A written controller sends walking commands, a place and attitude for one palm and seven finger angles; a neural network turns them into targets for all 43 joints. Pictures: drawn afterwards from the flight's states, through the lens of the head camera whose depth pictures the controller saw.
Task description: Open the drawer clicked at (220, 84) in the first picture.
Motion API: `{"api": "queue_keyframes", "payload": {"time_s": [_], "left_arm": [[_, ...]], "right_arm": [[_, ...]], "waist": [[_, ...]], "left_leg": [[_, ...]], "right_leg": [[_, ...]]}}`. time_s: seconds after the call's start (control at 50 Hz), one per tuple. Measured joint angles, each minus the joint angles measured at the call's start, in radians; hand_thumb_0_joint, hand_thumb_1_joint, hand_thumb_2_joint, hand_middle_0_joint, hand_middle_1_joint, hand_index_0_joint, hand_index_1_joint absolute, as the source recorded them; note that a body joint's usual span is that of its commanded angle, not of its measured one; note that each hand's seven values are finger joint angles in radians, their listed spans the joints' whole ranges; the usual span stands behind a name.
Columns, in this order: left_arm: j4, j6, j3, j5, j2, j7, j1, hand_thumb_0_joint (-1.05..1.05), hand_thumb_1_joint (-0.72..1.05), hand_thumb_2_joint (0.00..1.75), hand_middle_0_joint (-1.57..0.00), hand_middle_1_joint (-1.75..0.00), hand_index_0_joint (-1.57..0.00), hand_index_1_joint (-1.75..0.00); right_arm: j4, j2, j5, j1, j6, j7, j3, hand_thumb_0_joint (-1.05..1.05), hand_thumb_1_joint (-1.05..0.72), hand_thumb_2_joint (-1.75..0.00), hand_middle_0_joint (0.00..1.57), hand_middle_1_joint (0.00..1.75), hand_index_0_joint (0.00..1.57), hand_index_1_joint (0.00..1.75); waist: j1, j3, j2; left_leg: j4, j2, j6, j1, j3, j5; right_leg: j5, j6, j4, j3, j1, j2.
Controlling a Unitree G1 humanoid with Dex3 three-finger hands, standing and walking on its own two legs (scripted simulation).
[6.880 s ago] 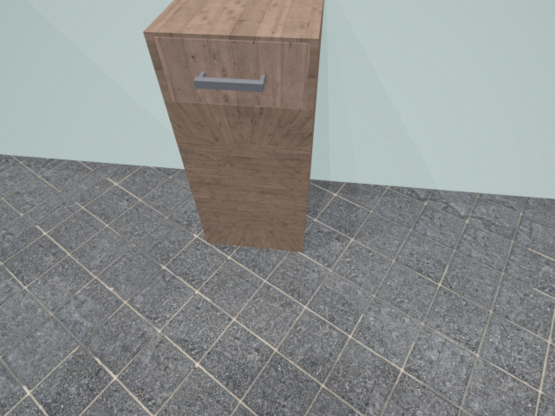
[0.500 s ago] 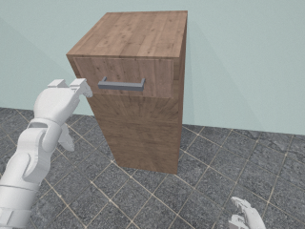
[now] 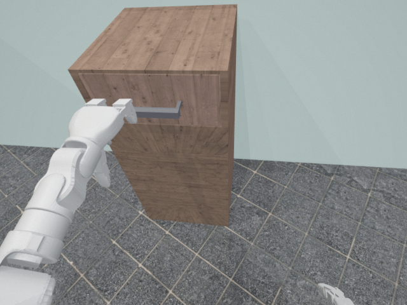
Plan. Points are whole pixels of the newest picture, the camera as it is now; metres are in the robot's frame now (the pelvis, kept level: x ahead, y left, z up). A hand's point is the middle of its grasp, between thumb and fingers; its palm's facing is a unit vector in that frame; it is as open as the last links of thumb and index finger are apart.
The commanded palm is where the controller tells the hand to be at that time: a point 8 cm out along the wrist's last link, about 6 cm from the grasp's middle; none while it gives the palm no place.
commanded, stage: move the hooked fingers above the handle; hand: left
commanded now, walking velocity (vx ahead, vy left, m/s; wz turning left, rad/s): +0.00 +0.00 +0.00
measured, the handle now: (149, 107) +0.60 +0.22 +0.04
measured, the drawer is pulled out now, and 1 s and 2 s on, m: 0.00 0.00 0.00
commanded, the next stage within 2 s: none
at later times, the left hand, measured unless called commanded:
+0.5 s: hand (132, 129) +0.45 +0.21 +0.10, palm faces -0.11 +0.01 -0.99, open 13.8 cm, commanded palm +0.45 +0.22 +0.17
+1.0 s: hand (157, 114) +0.52 +0.17 +0.08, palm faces -0.14 -0.02 -0.99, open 13.8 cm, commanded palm +0.52 +0.21 +0.15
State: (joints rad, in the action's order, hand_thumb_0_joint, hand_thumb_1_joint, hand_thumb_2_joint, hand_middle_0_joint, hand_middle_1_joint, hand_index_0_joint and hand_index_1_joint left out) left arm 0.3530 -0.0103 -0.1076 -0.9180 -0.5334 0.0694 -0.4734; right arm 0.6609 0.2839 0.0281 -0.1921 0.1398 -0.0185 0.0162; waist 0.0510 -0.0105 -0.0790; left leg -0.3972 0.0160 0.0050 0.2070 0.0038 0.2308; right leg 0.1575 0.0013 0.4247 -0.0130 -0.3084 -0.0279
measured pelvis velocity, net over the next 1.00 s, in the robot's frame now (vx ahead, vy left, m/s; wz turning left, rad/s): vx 0.03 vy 0.01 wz -0.01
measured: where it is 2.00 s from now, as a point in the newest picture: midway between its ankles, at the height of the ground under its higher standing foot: outside the picture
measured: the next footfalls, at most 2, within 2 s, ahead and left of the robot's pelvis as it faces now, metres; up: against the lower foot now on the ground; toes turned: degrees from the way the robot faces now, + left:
none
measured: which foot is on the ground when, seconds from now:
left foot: down 0.00-1.00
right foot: down 0.00-1.00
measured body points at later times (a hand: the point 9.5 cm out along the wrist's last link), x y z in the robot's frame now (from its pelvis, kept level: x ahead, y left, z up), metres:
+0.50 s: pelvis +0.02 +0.00 +0.00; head +0.06 -0.03 +0.44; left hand +0.45 +0.21 +0.16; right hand +0.14 -0.25 -0.14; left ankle -0.02 +0.12 -0.74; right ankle +0.04 -0.12 -0.74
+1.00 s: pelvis +0.03 +0.01 -0.01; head +0.10 +0.00 +0.43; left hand +0.52 +0.17 +0.14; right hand +0.05 -0.27 -0.15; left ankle -0.02 +0.12 -0.74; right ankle +0.04 -0.12 -0.74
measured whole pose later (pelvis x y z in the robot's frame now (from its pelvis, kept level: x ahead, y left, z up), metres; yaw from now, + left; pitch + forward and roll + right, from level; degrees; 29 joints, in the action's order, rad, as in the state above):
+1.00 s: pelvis +0.03 +0.01 -0.01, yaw -1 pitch +13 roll +0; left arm 0.94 -0.16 -0.15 -0.99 -0.50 0.02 -0.95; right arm 0.71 0.26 0.01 -0.33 0.15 -0.04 0.05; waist -0.09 -0.07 -0.04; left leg -0.57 0.01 0.02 0.45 0.01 0.33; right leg 0.23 0.01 0.55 -0.01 -0.54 -0.02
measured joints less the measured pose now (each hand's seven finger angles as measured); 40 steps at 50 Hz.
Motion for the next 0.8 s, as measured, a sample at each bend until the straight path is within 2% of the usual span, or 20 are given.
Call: {"api": "queue_keyframes", "payload": {"time_s": [0.1, 0.16, 0.2, 0.24, 0.3, 0.36, 0.42, 0.46, 0.54, 0.6, 0.64, 0.68, 0.72, 0.76, 0.8], "left_arm": [[0.013, -0.079, -0.040, 0.005, 0.028, 0.007, -0.010, 0.00, -0.49, 0.30, -0.32, -1.20, -0.32, -1.20], [0.039, -0.125, -0.033, -0.004, 0.038, -0.035, -0.036, 0.00, -0.49, 0.30, -0.32, -1.20, -0.32, -1.21], [0.071, -0.134, -0.020, -0.014, 0.041, -0.077, -0.065, 0.00, -0.49, 0.30, -0.32, -1.20, -0.33, -1.21], [0.115, -0.120, 0.000, -0.026, 0.040, -0.116, -0.101, 0.00, -0.49, 0.30, -0.32, -1.20, -0.33, -1.21], [0.201, -0.060, 0.019, -0.047, 0.028, -0.145, -0.157, 0.00, -0.49, 0.30, -0.32, -1.20, -0.32, -1.21], [0.269, 0.009, 0.012, -0.062, 0.011, -0.120, -0.193, 0.00, -0.49, 0.30, -0.32, -1.20, -0.32, -1.20], [0.287, 0.036, -0.021, -0.052, 0.010, -0.063, -0.203, 0.00, -0.49, 0.30, -0.32, -1.20, -0.32, -1.20], [0.278, 0.014, -0.046, -0.036, 0.020, -0.025, -0.204, 0.00, -0.49, 0.30, -0.32, -1.20, -0.32, -1.20], [0.291, -0.090, -0.065, -0.024, 0.049, -0.003, -0.224, 0.00, -0.49, 0.30, -0.32, -1.20, -0.32, -1.20], [0.325, -0.159, -0.042, -0.044, 0.055, -0.052, -0.255, 0.00, -0.49, 0.30, -0.32, -1.20, -0.32, -1.20], [0.355, -0.176, -0.014, -0.066, 0.048, -0.107, -0.284, 0.00, -0.49, 0.30, -0.32, -1.20, -0.33, -1.21], [0.397, -0.163, 0.012, -0.091, 0.035, -0.165, -0.322, 0.00, -0.49, 0.30, -0.32, -1.20, -0.33, -1.21], [0.453, -0.123, 0.035, -0.110, 0.020, -0.209, -0.365, 0.00, -0.49, 0.30, -0.32, -1.20, -0.33, -1.21], [0.521, -0.065, 0.046, -0.123, 0.002, -0.225, -0.407, 0.00, -0.49, 0.30, -0.32, -1.20, -0.32, -1.20], [0.585, -0.006, 0.034, -0.123, -0.011, -0.208, -0.441, 0.00, -0.49, 0.30, -0.32, -1.20, -0.32, -1.20]], "right_arm": [[-0.005, -0.003, -0.001, -0.010, -0.009, -0.014, 0.007, 0.01, -0.91, -0.90, 0.20, 0.30, 0.20, 0.30], [-0.004, -0.013, -0.005, -0.011, -0.016, -0.018, 0.008, 0.01, -0.91, -0.90, 0.20, 0.30, 0.20, 0.30], [0.001, -0.020, -0.006, -0.011, -0.021, -0.017, 0.009, 0.01, -0.91, -0.90, 0.20, 0.30, 0.20, 0.30], [0.009, -0.024, -0.007, -0.009, -0.021, -0.014, 0.008, 0.01, -0.91, -0.90, 0.20, 0.30, 0.20, 0.30], [0.020, -0.027, -0.005, -0.006, -0.014, -0.009, 0.003, 0.01, -0.91, -0.90, 0.20, 0.30, 0.20, 0.30], [0.016, -0.025, 0.001, -0.013, -0.002, -0.005, 0.002, 0.01, -0.91, -0.90, 0.20, 0.30, 0.20, 0.30], [0.004, -0.019, 0.005, -0.029, 0.007, -0.007, 0.009, 0.01, -0.91, -0.90, 0.20, 0.30, 0.20, 0.30], [-0.001, -0.015, 0.005, -0.037, 0.008, -0.014, 0.012, 0.01, -0.91, -0.90, 0.20, 0.30, 0.20, 0.30], [-0.004, -0.013, 0.000, -0.039, 0.002, -0.029, 0.014, 0.01, -0.91, -0.90, 0.20, 0.30, 0.20, 0.30], [-0.006, -0.018, -0.008, -0.036, -0.008, -0.032, 0.016, 0.01, -0.91, -0.90, 0.20, 0.30, 0.20, 0.30], [-0.006, -0.023, -0.014, -0.038, -0.016, -0.028, 0.020, 0.01, -0.91, -0.90, 0.20, 0.30, 0.20, 0.30], [-0.001, -0.025, -0.018, -0.043, -0.022, -0.021, 0.023, 0.01, -0.91, -0.90, 0.20, 0.30, 0.20, 0.30], [0.009, -0.026, -0.022, -0.051, -0.022, -0.012, 0.025, 0.01, -0.91, -0.90, 0.20, 0.30, 0.20, 0.30], [0.020, -0.025, -0.023, -0.061, -0.015, -0.004, 0.026, 0.01, -0.91, -0.90, 0.20, 0.30, 0.20, 0.30], [0.029, -0.022, -0.021, -0.078, -0.005, 0.002, 0.029, 0.01, -0.91, -0.90, 0.20, 0.30, 0.20, 0.30]], "waist": [[-0.015, 0.001, 0.006], [-0.022, -0.004, 0.015], [-0.023, -0.009, 0.019], [-0.024, -0.015, 0.021], [-0.027, -0.025, 0.020], [-0.030, -0.036, 0.014], [-0.032, -0.041, 0.008], [-0.034, -0.039, 0.009], [-0.045, -0.031, 0.024], [-0.060, -0.031, 0.040], [-0.071, -0.035, 0.047], [-0.080, -0.042, 0.049], [-0.085, -0.049, 0.046], [-0.091, -0.059, 0.039], [-0.094, -0.067, 0.031]], "left_leg": [[-0.010, 0.001, 0.003, 0.011, 0.002, 0.010], [-0.018, -0.001, 0.002, 0.022, 0.006, 0.018], [-0.023, -0.002, 0.001, 0.031, 0.010, 0.022], [-0.027, -0.004, 0.000, 0.040, 0.014, 0.026], [-0.029, -0.006, -0.001, 0.053, 0.018, 0.029], [-0.030, -0.007, 0.000, 0.065, 0.019, 0.032], [-0.037, -0.005, 0.003, 0.071, 0.012, 0.038], [-0.046, -0.003, 0.004, 0.074, 0.006, 0.045], [-0.071, -0.001, 0.006, 0.090, -0.001, 0.059], [-0.095, -0.002, 0.005, 0.118, 0.002, 0.070], [-0.109, -0.004, 0.004, 0.143, 0.007, 0.077], [-0.123, -0.006, 0.003, 0.169, 0.011, 0.082], [-0.133, -0.008, 0.003, 0.192, 0.016, 0.085], [-0.138, -0.010, 0.004, 0.210, 0.019, 0.087], [-0.140, -0.010, 0.006, 0.222, 0.021, 0.089]], "right_leg": [[0.010, 0.002, 0.011, 0.002, -0.013, -0.001], [0.017, 0.001, 0.021, 0.007, -0.027, 0.001], [0.020, 0.001, 0.028, 0.010, -0.037, 0.003], [0.023, 0.000, 0.032, 0.014, -0.048, 0.005], [0.025, 0.000, 0.036, 0.018, -0.064, 0.008], [0.028, 0.000, 0.036, 0.018, -0.076, 0.008], [0.035, 0.002, 0.040, 0.012, -0.078, 0.006], [0.042, 0.003, 0.046, 0.006, -0.076, 0.004], [0.057, 0.004, 0.067, -0.001, -0.088, 0.000], [0.065, 0.004, 0.087, 0.002, -0.117, 0.002], [0.067, 0.003, 0.099, 0.007, -0.142, 0.004], [0.068, 0.003, 0.109, 0.011, -0.169, 0.007], [0.068, 0.003, 0.115, 0.016, -0.192, 0.009], [0.067, 0.004, 0.117, 0.019, -0.210, 0.011], [0.066, 0.006, 0.117, 0.021, -0.221, 0.011]]}}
